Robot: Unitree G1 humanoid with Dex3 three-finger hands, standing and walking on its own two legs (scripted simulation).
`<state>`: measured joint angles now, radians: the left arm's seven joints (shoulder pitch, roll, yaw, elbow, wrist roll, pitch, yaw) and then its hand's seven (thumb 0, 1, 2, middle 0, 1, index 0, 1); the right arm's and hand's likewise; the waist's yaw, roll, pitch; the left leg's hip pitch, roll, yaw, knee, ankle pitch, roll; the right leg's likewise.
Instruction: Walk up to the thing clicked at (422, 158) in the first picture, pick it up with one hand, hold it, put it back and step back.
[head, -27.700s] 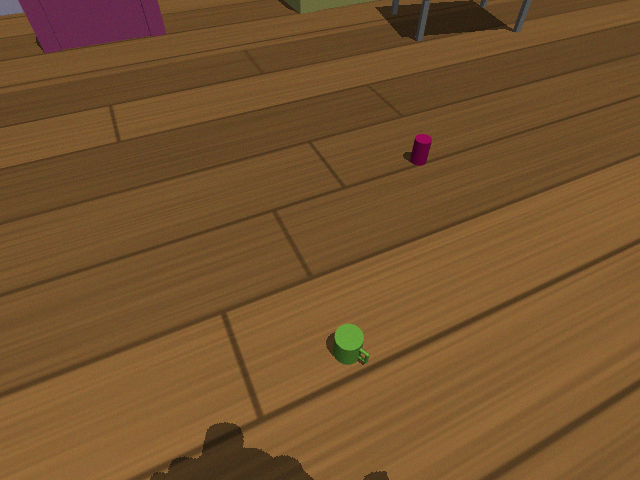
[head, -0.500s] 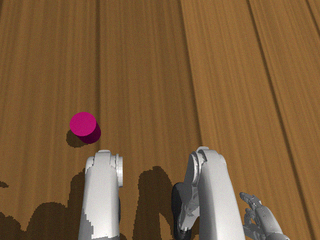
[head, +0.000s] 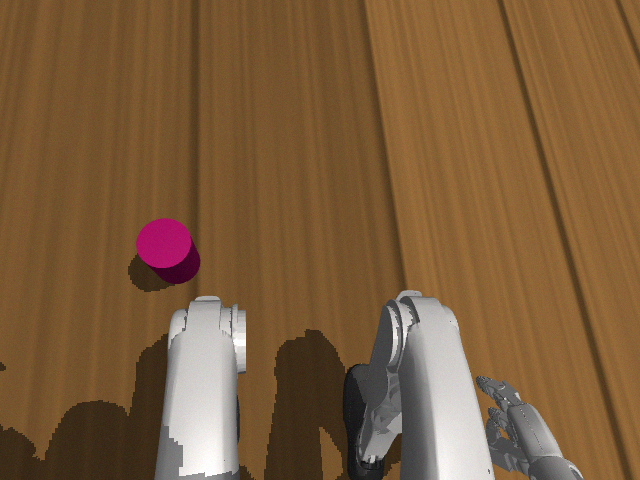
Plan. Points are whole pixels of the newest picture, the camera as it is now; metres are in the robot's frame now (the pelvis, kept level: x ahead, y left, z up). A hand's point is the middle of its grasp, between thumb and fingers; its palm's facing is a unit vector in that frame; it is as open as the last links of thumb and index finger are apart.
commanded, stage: approach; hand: left
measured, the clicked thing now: (171, 253) +0.43 +0.23 -0.30
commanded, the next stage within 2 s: close in in 0.66 s
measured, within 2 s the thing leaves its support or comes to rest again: neither
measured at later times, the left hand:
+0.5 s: hand out of the picture +0.37 +0.38 -0.09, palm faces +0.20 -0.98 +0.00, open 17.3 cm
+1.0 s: hand (130, 264) +0.40 +0.27 -0.24, palm faces +0.16 -0.98 +0.06, open 17.6 cm
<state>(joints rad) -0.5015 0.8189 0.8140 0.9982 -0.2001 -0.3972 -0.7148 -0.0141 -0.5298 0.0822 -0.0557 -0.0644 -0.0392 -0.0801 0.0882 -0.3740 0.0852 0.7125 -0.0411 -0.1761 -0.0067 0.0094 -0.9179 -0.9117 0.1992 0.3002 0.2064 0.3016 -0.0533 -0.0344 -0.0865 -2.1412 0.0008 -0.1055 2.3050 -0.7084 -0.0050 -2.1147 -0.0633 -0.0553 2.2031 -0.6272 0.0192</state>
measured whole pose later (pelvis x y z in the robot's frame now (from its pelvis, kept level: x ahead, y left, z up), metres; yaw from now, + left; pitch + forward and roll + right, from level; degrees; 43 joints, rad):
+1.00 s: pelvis -0.02 +0.01 -0.09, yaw -7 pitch +14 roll -15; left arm -0.57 0.73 0.66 1.38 -0.19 -1.03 -0.40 -0.02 -0.59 0.03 -0.07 -0.09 -0.06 -0.09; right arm -0.16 -0.38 0.42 0.62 -0.28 -0.09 0.10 0.01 -0.93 -0.91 0.20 0.30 0.21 0.30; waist -0.19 -0.22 0.25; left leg -2.20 -0.01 -0.29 2.65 -0.72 0.00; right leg -2.10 -0.01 -0.19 2.40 -0.56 0.05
